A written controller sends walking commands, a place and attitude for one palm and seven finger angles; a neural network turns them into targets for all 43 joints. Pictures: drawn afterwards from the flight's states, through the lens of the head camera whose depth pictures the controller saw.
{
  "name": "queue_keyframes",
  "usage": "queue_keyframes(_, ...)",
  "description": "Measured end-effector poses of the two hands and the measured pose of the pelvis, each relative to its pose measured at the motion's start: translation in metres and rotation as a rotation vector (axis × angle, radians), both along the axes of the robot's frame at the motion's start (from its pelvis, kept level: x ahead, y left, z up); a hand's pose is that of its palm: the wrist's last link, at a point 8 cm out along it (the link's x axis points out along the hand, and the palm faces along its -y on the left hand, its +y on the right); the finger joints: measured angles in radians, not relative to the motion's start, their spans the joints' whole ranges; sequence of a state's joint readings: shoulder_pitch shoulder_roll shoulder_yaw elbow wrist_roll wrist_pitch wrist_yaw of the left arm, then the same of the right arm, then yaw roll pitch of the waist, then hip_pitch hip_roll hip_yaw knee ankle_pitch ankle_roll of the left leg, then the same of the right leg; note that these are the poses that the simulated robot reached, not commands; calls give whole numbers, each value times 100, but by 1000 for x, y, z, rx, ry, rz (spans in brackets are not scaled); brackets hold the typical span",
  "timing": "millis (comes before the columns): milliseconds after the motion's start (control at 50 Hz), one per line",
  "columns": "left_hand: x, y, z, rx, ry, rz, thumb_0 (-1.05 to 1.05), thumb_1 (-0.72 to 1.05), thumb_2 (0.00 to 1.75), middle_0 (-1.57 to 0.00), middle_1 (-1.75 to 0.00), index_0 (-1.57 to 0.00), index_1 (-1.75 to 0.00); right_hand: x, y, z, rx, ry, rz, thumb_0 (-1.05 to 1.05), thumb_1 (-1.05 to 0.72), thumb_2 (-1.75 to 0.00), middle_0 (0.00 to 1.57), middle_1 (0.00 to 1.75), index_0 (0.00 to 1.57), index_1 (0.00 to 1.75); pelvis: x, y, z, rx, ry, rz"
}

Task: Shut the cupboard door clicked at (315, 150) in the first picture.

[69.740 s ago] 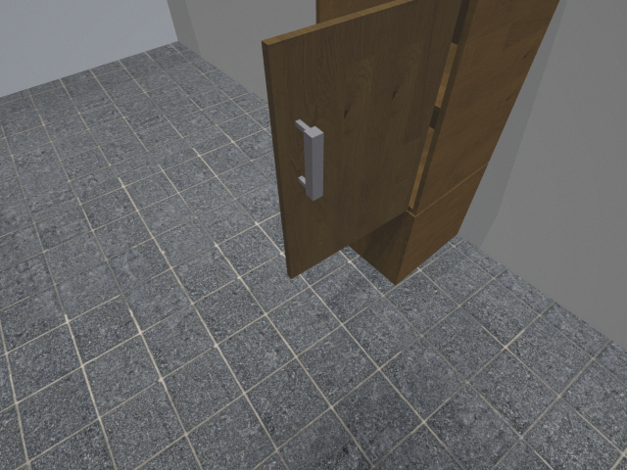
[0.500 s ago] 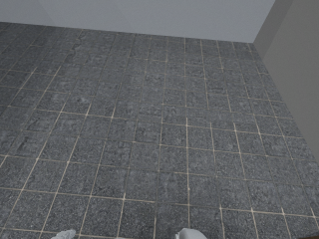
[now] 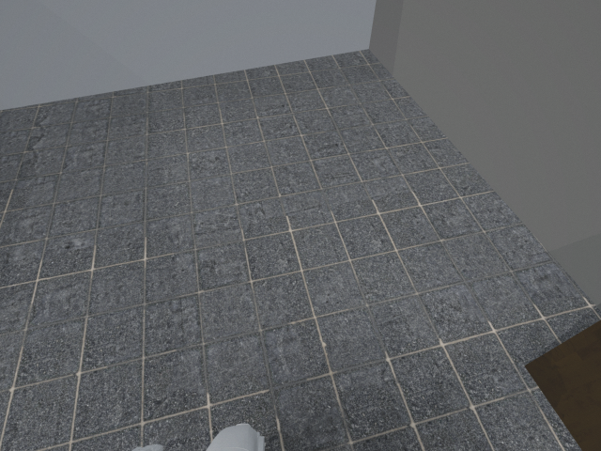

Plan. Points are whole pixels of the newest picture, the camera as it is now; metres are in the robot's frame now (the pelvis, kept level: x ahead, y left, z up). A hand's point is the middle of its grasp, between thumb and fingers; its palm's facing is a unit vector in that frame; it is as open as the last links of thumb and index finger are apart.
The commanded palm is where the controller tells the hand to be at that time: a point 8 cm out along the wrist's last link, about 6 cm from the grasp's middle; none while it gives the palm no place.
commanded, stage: turn to face it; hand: left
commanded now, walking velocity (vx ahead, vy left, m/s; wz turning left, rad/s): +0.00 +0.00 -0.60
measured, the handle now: out of the picture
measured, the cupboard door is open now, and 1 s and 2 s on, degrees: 2 2 2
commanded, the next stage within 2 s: take the last steps up to it in 1.82 s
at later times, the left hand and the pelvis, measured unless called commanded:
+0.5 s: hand (190, 425) +0.17 +0.18 -0.16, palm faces -0.30 -0.92 -0.24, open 7.4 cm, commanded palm none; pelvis +0.00 +0.01 +0.00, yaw -19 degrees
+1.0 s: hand (224, 398) +0.22 +0.14 -0.18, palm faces -0.53 -0.82 -0.20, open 7.4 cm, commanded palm none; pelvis +0.03 +0.01 +0.00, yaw -36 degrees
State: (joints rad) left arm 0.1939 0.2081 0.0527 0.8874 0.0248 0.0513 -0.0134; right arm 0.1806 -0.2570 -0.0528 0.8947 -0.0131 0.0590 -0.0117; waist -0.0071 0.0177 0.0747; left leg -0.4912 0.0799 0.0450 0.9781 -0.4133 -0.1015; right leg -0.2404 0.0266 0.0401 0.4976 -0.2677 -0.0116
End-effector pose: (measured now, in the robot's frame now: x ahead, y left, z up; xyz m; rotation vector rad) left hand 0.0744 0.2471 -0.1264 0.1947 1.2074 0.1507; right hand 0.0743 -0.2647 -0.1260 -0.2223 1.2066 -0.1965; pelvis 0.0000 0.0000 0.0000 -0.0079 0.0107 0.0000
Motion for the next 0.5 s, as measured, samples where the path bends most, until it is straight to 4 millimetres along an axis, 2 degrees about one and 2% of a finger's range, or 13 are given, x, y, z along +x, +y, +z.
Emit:
queue_keyframes(80,4,11,-12,-23,21,-21,1,90,90,-21,-30,-21,-30,10,12,9,-21,-52,-19,1,-91,-90,20,29,20,30,4,12,-3,-5,2,-48)
queue_keyframes(140,12,24,-25,-37,36,-35,1,90,90,-21,-30,-21,-30,11,22,11,-48,-93,-29,1,-91,-90,20,29,20,30,7,24,-10,-16,5,-85)
queue_keyframes(220,29,34,-22,-36,48,-89,1,91,90,-20,-30,-20,-30,-6,35,19,-52,-82,-55,0,-91,-90,21,30,21,30,7,31,-4,-28,-3,-144)
queue_keyframes(300,49,36,-12,-31,38,-140,1,91,90,-20,-30,-20,-30,-30,40,22,-41,-43,-111,0,-90,-90,21,30,21,30,7,32,4,-39,-3,-194)
queue_keyframes(400,76,20,-3,-14,24,-226,1,91,90,-20,-30,-20,-30,-65,35,15,-13,3,-213,0,-90,-90,21,30,21,30,7,26,6,-42,2,-261)
queue_keyframes(500,106,-16,2,10,-20,-334,1,91,90,-20,-30,-20,-30,-106,18,-6,24,46,-321,1,-90,-90,21,30,21,30,4,8,-3,-24,3,-327)
